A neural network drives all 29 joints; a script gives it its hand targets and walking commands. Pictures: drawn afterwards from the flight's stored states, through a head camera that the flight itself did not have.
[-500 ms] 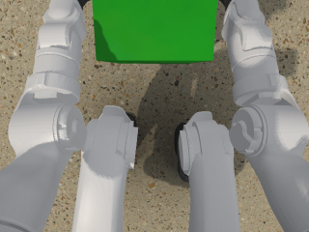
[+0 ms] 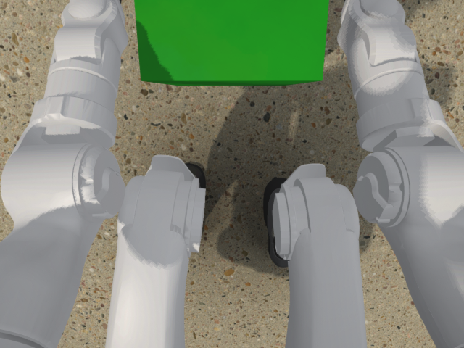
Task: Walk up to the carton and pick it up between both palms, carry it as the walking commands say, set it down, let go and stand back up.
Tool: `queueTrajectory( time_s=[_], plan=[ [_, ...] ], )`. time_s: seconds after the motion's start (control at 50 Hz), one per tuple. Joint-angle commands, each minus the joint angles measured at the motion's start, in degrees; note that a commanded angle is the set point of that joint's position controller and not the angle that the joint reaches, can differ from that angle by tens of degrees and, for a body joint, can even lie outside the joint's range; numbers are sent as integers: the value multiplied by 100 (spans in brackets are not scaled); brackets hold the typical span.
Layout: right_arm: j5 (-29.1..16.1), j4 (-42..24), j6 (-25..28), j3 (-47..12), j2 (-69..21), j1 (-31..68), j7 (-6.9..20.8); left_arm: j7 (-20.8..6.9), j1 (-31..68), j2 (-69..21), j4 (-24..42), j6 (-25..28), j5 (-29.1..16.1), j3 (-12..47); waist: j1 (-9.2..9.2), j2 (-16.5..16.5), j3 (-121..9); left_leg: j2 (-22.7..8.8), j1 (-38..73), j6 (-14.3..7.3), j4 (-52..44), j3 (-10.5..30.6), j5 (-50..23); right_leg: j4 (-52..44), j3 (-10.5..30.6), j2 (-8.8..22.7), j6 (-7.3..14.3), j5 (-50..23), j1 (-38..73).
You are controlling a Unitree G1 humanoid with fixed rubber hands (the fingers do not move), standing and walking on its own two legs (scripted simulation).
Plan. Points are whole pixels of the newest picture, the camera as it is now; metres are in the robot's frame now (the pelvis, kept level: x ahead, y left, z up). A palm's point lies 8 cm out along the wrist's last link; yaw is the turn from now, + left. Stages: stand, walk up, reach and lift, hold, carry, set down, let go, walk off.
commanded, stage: set down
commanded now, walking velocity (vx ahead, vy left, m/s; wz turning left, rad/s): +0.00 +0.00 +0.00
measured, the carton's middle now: (231, 13) +0.53 +0.03 -0.24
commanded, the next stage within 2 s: let go in 1.62 s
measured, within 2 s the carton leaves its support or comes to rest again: neither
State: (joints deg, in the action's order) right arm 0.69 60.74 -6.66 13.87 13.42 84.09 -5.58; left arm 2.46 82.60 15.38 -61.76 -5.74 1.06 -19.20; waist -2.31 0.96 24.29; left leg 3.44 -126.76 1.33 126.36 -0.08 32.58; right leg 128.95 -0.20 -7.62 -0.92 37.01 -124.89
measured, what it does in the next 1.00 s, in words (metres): rises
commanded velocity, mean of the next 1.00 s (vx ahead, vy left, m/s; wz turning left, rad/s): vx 0.00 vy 0.00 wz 0.00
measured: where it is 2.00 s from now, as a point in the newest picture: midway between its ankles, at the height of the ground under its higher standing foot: (233, 229)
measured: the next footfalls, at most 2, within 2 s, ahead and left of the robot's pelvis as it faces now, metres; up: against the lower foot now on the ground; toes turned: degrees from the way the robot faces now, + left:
none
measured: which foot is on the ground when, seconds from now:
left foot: down 0.00-1.00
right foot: down 0.00-1.00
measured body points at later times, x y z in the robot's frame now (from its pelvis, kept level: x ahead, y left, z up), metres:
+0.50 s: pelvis +0.00 +0.01 +0.01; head +0.36 +0.01 +0.27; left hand +0.55 +0.22 -0.14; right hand +0.57 -0.15 -0.14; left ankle +0.12 +0.11 -0.33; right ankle +0.10 -0.10 -0.33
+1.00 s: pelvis +0.02 +0.01 +0.13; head +0.35 +0.02 +0.43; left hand +0.55 +0.23 +0.01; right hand +0.58 -0.15 +0.01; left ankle +0.12 +0.12 -0.33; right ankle +0.10 -0.10 -0.33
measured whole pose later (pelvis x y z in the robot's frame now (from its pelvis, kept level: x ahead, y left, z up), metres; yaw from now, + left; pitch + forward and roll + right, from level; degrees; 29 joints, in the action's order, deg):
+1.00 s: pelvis +0.02 +0.01 +0.13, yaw +0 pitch +47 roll +0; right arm -3.3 50.9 -10.3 12.2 15.4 71.7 -6.4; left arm 3.8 69.8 17.4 -51.3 -9.1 -4.5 -15.4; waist -1.6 0.6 0.6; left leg 3.3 -117.6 -0.1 99.0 0.6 27.9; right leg 100.8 0.9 -4.9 -0.4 31.8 -115.6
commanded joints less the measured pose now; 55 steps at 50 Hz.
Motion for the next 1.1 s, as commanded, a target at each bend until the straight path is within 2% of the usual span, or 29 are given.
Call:
queueTrajectory(
  time_s=[0.0, 0.06, 0.14, 0.28, 0.4, 0.48, 0.56, 0.66, 0.9, 1.08],
  plan=[
    [-312, -369, 161, -324, 711, 1338, -167, 189, 1330, 884, 268, 254, -309, 284, -209, 185, -6562, 20, 3253, 9, -846, -155, -1761, -1219, -51, 204, -141, -1696, 2692],
    [-659, -416, 261, -610, 787, 1398, -234, 294, 1324, 1077, 184, 376, -620, 486, -258, 164, -6844, -60, 3351, -13, -798, -91, -2111, -1188, 28, 269, -140, -1988, 2622],
    [-973, -355, 331, -882, 925, 1404, -219, 292, 1368, 1175, 114, 451, -953, 770, -200, 144, -7019, -158, 3309, -40, -804, -42, -2280, -1199, 87, 350, -134, -2127, 2545],
    [-1088, -233, 361, -923, 1106, 1316, -120, 226, 1299, 1242, 24, 452, -1157, 890, -148, 124, -7046, -212, 3355, -79, -874, 12, -2248, -1205, 51, 414, -120, -1988, 2354],
    [-1127, -958, 250, -907, 1211, 1307, -225, 344, 1249, 1376, 760, 318, -1224, 876, -161, 96, -8571, -150, 4327, -91, -1025, -77, -2558, -1355, -121, 368, -105, -2140, 2949],
    [-1046, -1222, 60, -775, 1167, 1123, -277, 394, 1083, 1322, 1066, 125, -1148, 833, -108, -25, -8724, -80, 4482, -69, -1300, -145, -2360, -1623, -218, 322, -62, -1926, 2943],
    [-873, -1152, -35, -567, 1058, 850, -257, 372, 863, 1173, 1129, 13, -1001, 730, -21, -116, -8377, -47, 4303, -41, -1624, -159, -2173, -1948, -224, 299, -29, -1777, 2741],
    [-688, -1147, -83, -393, 934, 629, -210, 314, 590, 1039, 1189, -62, -817, 580, -27, -129, -8242, -17, 4229, -17, -2093, -171, -2124, -2406, -201, 261, -24, -1768, 2781],
    [-408, -1565, -236, -156, 770, 291, -111, 156, 147, 941, 1613, -211, -572, 337, -45, 13, -8728, 68, 4775, 10, -3248, -220, -2463, -3580, -180, 208, -86, -2128, 3659],
    [-310, -1832, -319, -3, 746, -69, 22, 41, -150, 865, 1860, -305, -436, 238, -5, -27, -8906, 96, 5589, 30, -4200, -183, -2802, -4542, -175, 213, -130, -2426, 4331]
  ],
)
